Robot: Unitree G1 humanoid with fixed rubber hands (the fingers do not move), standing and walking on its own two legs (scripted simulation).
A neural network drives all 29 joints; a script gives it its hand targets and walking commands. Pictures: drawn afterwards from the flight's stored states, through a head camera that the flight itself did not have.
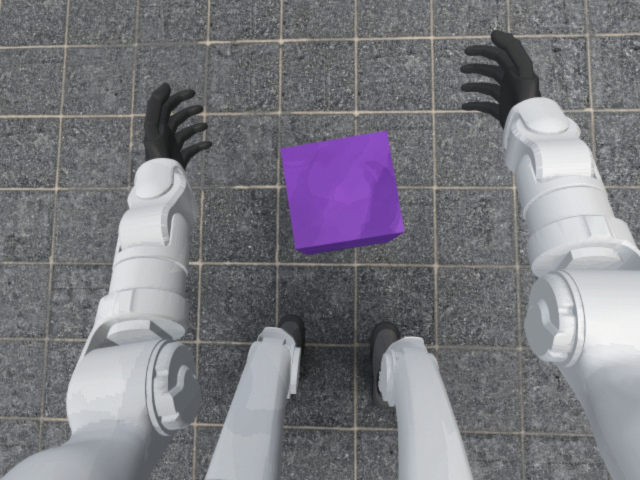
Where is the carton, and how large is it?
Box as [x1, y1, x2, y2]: [281, 131, 404, 254]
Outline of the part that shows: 386,131 281,148 281,155 296,249 306,254 373,244 389,241 404,231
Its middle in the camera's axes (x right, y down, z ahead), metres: +0.04 -0.09 +0.87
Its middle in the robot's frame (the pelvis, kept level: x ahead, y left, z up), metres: +0.50 +0.03 -0.53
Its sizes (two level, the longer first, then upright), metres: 0.210 0.200 0.250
